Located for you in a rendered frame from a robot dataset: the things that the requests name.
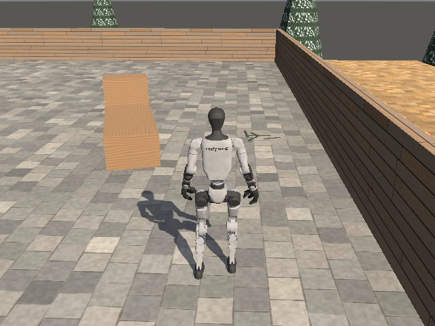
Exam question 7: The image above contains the robot left foot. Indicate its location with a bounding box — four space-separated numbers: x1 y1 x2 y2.
194 262 205 280

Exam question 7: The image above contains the right robot shin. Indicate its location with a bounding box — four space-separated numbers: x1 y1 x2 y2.
228 221 238 264

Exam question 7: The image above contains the right robot forearm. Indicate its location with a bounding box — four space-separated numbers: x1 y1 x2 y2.
243 164 257 191

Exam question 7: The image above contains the left robot hand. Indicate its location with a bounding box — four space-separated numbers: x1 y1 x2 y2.
181 187 196 200

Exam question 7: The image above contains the robot right upper arm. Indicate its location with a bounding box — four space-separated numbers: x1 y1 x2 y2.
231 137 250 175

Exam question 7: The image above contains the right robot hand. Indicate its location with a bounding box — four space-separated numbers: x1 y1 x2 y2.
243 189 259 204

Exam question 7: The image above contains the left robot forearm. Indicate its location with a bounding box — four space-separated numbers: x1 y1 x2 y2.
182 165 193 189

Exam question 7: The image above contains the robot left upper arm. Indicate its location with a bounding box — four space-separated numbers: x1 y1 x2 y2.
186 137 203 175

